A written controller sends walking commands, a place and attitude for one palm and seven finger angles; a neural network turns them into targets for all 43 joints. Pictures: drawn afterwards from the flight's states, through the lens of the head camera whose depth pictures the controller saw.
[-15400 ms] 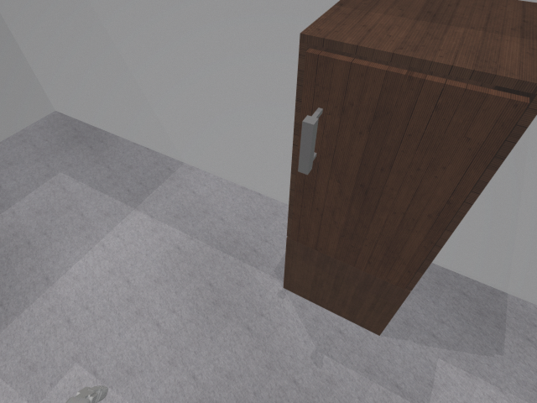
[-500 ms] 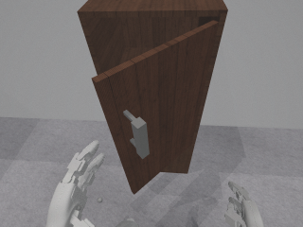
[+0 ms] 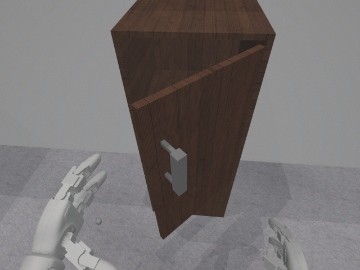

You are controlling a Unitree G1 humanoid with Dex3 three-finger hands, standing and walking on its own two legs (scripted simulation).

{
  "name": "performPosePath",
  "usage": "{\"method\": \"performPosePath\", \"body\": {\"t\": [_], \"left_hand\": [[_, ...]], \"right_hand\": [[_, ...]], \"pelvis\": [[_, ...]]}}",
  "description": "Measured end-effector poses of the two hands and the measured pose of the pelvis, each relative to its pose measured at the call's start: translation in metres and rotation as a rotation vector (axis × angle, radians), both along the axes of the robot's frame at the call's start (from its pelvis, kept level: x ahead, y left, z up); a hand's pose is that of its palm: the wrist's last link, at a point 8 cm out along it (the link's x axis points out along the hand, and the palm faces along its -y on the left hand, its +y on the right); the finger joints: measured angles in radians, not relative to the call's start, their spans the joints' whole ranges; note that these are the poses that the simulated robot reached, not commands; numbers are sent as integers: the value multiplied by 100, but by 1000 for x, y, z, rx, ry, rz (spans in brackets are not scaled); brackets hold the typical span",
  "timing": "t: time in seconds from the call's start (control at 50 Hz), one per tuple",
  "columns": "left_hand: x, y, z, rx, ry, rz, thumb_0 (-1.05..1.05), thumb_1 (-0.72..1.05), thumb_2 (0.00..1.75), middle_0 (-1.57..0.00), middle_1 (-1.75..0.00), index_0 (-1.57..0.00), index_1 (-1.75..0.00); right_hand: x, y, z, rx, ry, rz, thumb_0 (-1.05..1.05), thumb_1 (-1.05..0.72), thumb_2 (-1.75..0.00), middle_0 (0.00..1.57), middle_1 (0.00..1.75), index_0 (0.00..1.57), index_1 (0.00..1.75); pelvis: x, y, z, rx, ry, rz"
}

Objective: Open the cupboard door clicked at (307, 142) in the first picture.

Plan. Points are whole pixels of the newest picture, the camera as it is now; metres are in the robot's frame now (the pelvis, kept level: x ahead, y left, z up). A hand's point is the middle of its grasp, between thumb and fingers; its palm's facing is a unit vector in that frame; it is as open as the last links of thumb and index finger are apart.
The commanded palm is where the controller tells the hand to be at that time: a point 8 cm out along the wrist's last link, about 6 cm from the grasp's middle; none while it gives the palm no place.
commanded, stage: draw the hand back to the body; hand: left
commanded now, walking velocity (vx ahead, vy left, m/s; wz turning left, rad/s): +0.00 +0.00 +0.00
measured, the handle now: (172, 167) +0.32 +0.05 +0.09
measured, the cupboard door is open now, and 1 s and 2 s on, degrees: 46 46 46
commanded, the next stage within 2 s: step back with the hand held close in 1.08 s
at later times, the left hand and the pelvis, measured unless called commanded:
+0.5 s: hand (50, 181) +0.22 +0.24 +0.17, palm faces +0.32 -0.87 -0.39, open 11.5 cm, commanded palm +0.17 +0.29 +0.20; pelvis +0.03 +0.01 +0.04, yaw -2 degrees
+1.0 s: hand (46, 167) +0.23 +0.24 +0.19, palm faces +0.40 -0.82 -0.41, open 7.5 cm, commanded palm +0.18 +0.29 +0.21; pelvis +0.03 -0.01 +0.04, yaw -2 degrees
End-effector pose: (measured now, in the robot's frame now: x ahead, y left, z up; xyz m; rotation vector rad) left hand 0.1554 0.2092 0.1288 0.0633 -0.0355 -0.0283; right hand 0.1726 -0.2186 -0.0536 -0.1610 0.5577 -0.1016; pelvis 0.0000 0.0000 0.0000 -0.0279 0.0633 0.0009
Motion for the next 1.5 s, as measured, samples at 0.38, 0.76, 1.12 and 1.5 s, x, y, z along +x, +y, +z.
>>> {"method": "performPosePath", "body": {"t": [0.38,0.76,1.12,1.5], "left_hand": [[14,58,44,307,16,319,-1,5,53,-17,-30,-18,-30],[35,89,89,400,-101,467,1,70,81,-20,-30,-20,-30],[31,69,84,389,-78,451,1,89,89,-21,-30,-21,-30],[17,81,86,491,-69,331,1,89,89,-21,-30,-21,-30]], "right_hand": [[28,25,22,-41,57,38,2,-90,-90,21,30,20,30],[37,2,21,-44,122,12,2,-91,-90,21,30,20,30],[31,-23,17,-44,140,-23,2,-91,-90,21,30,20,30],[-1,-25,27,-62,192,-110,2,-91,-90,21,30,20,30]], "pelvis": [[21,14,34,19,-86,-23],[34,3,43,32,-112,-36],[32,-13,45,34,-124,-34],[0,4,43,8,-81,-48]]}}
